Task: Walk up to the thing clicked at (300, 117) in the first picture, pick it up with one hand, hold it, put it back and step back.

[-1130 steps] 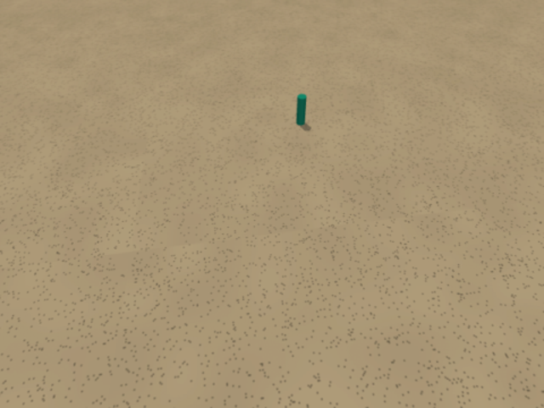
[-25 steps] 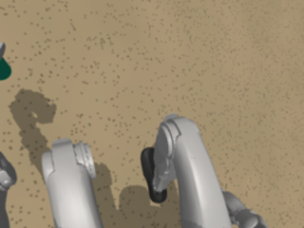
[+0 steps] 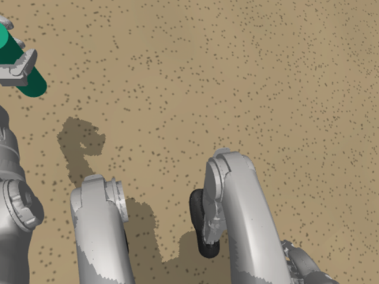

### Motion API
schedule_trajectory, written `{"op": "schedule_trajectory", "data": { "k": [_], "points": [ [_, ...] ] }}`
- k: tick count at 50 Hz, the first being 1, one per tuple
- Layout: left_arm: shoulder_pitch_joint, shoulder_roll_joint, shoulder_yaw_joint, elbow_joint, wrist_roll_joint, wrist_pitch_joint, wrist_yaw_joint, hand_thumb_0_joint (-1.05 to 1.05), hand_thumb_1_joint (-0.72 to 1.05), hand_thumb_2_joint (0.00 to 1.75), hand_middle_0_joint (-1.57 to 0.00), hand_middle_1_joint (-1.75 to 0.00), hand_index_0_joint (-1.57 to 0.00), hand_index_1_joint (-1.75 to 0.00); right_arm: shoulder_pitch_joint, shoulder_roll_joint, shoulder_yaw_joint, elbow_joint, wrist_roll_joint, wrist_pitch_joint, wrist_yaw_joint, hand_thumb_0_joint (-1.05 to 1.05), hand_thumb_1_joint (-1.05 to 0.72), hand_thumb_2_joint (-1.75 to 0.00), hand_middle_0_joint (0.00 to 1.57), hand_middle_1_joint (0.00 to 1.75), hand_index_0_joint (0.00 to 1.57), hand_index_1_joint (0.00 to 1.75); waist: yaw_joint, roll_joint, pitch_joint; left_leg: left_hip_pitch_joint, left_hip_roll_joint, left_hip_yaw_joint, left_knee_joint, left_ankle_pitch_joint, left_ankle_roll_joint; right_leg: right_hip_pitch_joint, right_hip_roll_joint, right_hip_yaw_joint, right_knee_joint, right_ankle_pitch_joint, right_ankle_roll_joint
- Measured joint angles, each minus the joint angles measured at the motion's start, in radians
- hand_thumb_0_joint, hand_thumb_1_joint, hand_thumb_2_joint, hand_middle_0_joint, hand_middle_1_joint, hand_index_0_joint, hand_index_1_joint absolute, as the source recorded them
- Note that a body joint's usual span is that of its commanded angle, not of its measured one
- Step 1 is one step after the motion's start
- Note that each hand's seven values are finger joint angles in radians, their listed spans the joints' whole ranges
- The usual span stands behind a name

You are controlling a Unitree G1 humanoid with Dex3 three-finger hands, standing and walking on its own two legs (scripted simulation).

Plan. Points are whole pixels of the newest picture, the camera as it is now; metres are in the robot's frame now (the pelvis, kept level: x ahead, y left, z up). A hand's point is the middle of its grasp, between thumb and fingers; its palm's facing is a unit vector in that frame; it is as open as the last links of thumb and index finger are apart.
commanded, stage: settle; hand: left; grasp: from the side
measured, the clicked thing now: (15, 65) +0.53 +0.26 -0.08
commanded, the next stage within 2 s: lift in 0.08 s
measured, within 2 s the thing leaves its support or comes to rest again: neither
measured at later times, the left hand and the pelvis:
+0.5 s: hand out of the picture +0.52 +0.25 +0.00, palm faces +0.21 -0.98 -0.04, open 7.6 cm; pelvis +0.00 +0.00 +0.02, yaw +2 degrees
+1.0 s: hand out of the picture +0.46 +0.24 +0.15, palm faces +0.23 -0.97 -0.04, open 7.6 cm; pelvis +0.01 +0.00 +0.13, yaw +4 degrees
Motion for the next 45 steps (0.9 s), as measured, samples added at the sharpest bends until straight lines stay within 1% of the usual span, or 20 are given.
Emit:
{"op": "schedule_trajectory", "data": {
  "k": [13, 17, 20, 24, 30, 37, 45],
  "points": [
    [-0.006, -0.024, 0.015, -0.003, -0.001, 0.008, 0.008, -0.01, -0.2, 1.12, -0.87, -1.16, -0.92, -1.19, 0.012, 0.004, -0.019, 0.006, 0.008, -0.009, -0.009, 0.0, -0.9, -0.89, 0.2, 0.3, 0.21, 0.3, 0.0, 0.008, -0.011, 0.021, 0.005, 0.006, -0.034, 0.004, -0.009, 0.008, 0.001, 0.004, -0.021, 0.003, -0.008],
    [0.005, -0.031, 0.014, -0.023, -0.005, 0.014, -0.006, -0.01, -0.2, 1.12, -0.86, -1.17, -0.92, -1.19, 0.015, 0.006, -0.028, 0.007, 0.015, -0.01, -0.012, 0.0, -0.91, -0.89, 0.2, 0.3, 0.21, 0.3, 0.004, 0.011, -0.019, 0.026, 0.006, 0.01, -0.043, 0.003, -0.01, 0.01, 0.001, 0.006, -0.027, 0.003, -0.01],
    [0.018, -0.044, 0.009, -0.051, -0.016, 0.026, -0.026, -0.01, -0.2, 1.12, -0.86, -1.17, -0.92, -1.2, 0.018, 0.01, -0.037, 0.009, 0.024, -0.011, -0.017, 0.0, -0.92, -0.9, 0.2, 0.3, 0.21, 0.3, 0.011, 0.012, -0.029, 0.034, 0.007, 0.014, -0.053, 0.003, -0.01, 0.016, 0.0, 0.009, -0.033, 0.0, -0.01],
    [0.039, -0.065, 0.002, -0.087, -0.03, 0.049, -0.046, -0.01, -0.2, 1.12, -0.86, -1.17, -0.91, -1.2, 0.024, 0.016, -0.051, 0.008, 0.041, -0.011, -0.026, 0.0, -0.93, -0.9, 0.2, 0.3, 0.21, 0.3, 0.025, 0.016, -0.049, 0.05, 0.007, 0.021, -0.073, 0.002, -0.009, 0.029, -0.002, 0.014, -0.048, -0.003, -0.012],
    [0.084, -0.109, -0.017, -0.149, -0.049, 0.088, -0.053, -0.01, -0.19, 1.12, -0.86, -1.17, -0.91, -1.2, 0.028, 0.028, -0.081, 0.005, 0.067, -0.018, -0.04, 0.01, -0.93, -0.9, 0.2, 0.3, 0.21, 0.3, 0.052, 0.026, -0.083, 0.094, 0.007, 0.038, -0.128, 0.006, -0.006, 0.069, -0.008, 0.024, -0.09, -0.007, -0.014],
    [0.154, -0.167, -0.045, -0.243, -0.079, 0.131, -0.051, -0.01, -0.19, 1.12, -0.85, -1.18, -0.91, -1.21, 0.024, 0.036, -0.11, -0.003, 0.097, -0.033, -0.058, 0.01, -0.93, -0.9, 0.2, 0.3, 0.21, 0.3, 0.088, 0.035, -0.118, 0.175, 0.011, 0.055, -0.216, 0.012, -0.002, 0.143, -0.011, 0.031, -0.166, -0.007, -0.015],
    [0.267, -0.235, -0.082, -0.396, -0.112, 0.196, -0.036, -0.01, -0.19, 1.12, -0.85, -1.18, -0.91, -1.21, 0.015, 0.042, -0.138, -0.019, 0.128, -0.049, -0.084, 0.01, -0.93, -0.9, 0.2, 0.3, 0.21, 0.3, 0.124, 0.04, -0.139, 0.306, 0.02, 0.069, -0.339, 0.02, 0.001, 0.267, -0.009, 0.033, -0.281, 0.0, -0.016]
  ]
}}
